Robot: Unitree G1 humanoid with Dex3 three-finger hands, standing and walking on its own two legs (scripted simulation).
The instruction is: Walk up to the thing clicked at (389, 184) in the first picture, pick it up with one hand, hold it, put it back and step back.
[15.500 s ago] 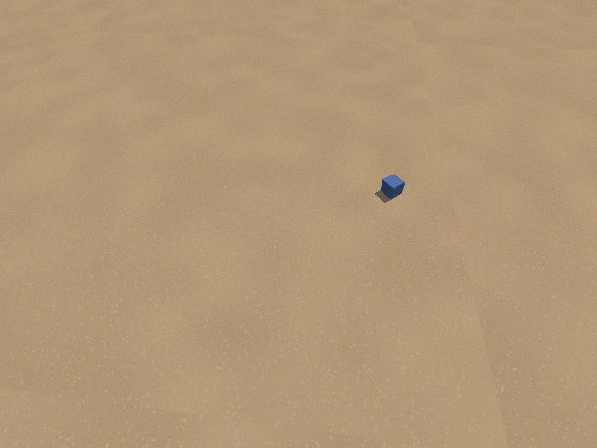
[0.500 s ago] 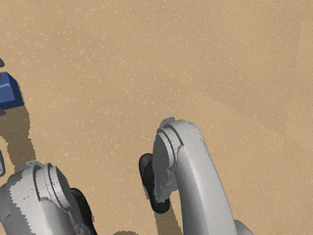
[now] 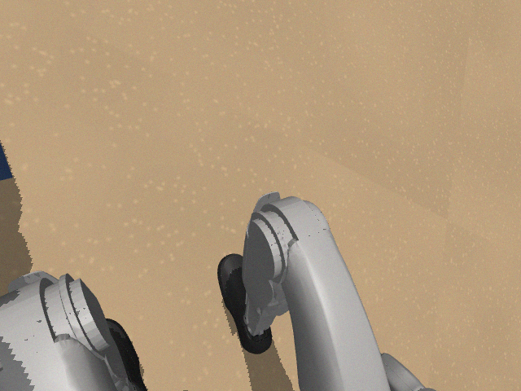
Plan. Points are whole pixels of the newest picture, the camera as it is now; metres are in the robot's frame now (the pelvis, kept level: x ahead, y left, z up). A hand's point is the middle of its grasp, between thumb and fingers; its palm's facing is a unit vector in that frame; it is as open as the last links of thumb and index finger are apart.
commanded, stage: rest palm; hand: left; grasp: from above
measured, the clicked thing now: out of the picture +0.50 +0.29 -0.26
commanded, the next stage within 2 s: close in 0.40 s
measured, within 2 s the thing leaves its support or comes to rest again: neither
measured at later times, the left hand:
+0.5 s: hand out of the picture +0.48 +0.28 -0.23, palm faces -0.43 -0.12 -0.89, open 11.7 cm
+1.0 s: hand out of the picture +0.48 +0.29 -0.22, palm faces -0.44 -0.12 -0.89, open 10.7 cm
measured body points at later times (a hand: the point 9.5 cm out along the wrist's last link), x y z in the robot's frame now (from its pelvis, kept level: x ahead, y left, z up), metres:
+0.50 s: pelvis +0.00 +0.00 +0.00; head +0.28 +0.11 +0.34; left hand +0.50 +0.29 -0.18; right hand +0.02 -0.25 -0.06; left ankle +0.06 +0.12 -0.26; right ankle +0.12 -0.12 -0.26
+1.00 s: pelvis +0.00 +0.00 +0.00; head +0.27 +0.11 +0.34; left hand +0.50 +0.29 -0.17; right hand +0.03 -0.25 -0.05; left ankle +0.06 +0.12 -0.26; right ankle +0.12 -0.12 -0.26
